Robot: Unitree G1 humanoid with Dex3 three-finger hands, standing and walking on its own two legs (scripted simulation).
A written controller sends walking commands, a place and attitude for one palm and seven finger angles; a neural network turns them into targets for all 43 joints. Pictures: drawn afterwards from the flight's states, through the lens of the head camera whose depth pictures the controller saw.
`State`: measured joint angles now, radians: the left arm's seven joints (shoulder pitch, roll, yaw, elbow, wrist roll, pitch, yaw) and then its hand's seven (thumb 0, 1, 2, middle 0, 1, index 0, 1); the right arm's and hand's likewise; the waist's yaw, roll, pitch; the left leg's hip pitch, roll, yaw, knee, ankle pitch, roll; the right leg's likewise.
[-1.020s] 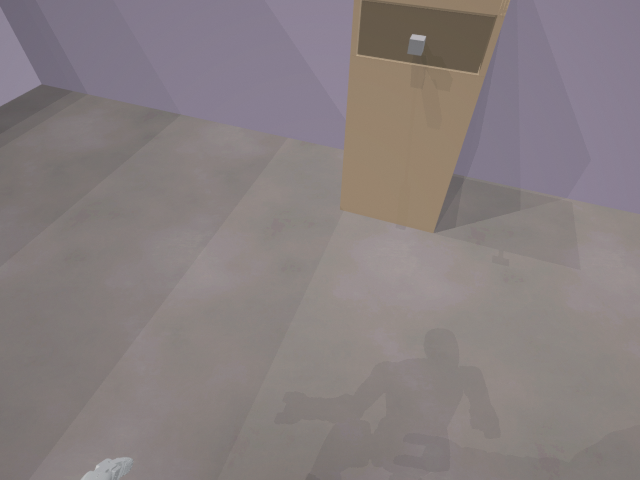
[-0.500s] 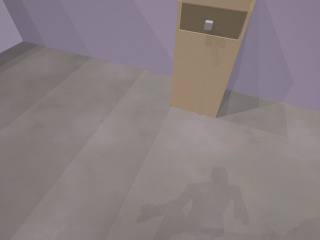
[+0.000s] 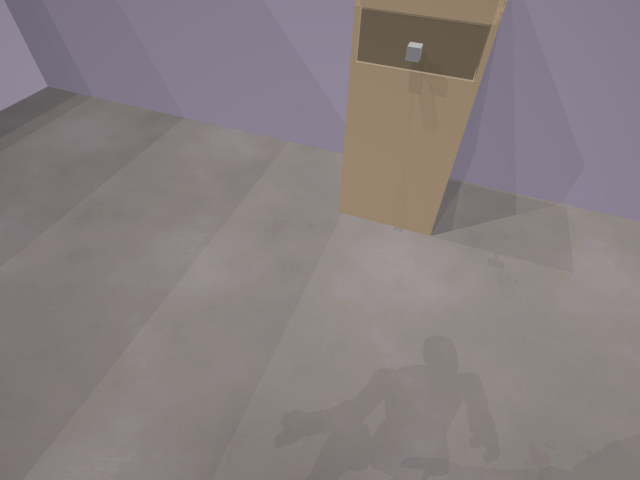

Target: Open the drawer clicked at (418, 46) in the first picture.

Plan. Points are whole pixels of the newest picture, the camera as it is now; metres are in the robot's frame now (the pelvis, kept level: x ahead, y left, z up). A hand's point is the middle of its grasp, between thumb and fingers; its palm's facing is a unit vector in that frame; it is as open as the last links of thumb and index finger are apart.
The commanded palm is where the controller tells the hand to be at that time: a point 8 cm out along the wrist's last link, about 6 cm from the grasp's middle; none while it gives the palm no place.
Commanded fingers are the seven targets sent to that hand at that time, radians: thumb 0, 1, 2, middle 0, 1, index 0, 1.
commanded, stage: look at it before walking up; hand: left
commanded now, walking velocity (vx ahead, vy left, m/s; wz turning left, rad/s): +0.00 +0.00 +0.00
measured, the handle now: (415, 49) +1.31 -0.22 +0.02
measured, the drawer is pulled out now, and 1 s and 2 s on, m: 0.00 0.00 0.00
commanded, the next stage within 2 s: walk to a spot facing it in 0.42 s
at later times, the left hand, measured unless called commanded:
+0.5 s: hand out of the picture +0.07 +0.24 -0.16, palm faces -0.02 -0.94 -0.33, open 7.3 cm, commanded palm none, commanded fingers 0.00 0.90 0.90 -0.20 -0.30 -0.20 -0.30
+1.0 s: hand out of the picture +0.16 +0.14 -0.19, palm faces -0.15 -0.96 -0.22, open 7.3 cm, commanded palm none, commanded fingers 0.00 0.90 0.90 -0.20 -0.30 -0.20 -0.30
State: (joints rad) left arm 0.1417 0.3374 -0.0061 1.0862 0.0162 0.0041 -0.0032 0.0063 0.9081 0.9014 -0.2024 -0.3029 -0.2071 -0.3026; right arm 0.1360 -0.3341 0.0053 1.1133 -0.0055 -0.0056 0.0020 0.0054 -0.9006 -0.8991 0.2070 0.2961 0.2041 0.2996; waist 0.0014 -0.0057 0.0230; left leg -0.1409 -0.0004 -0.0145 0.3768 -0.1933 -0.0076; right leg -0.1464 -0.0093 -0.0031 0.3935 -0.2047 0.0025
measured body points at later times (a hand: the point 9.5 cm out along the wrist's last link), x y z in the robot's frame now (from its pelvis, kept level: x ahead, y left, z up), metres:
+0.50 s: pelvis +0.01 +0.00 +0.00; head +0.01 +0.00 +0.45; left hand +0.07 +0.29 -0.13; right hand +0.09 -0.30 -0.13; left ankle +0.01 +0.12 -0.74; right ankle +0.01 -0.12 -0.74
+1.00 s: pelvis +0.10 -0.05 -0.03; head +0.12 -0.06 +0.42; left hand +0.17 +0.19 -0.17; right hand +0.00 -0.28 -0.19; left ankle +0.01 +0.12 -0.72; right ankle +0.12 -0.14 -0.75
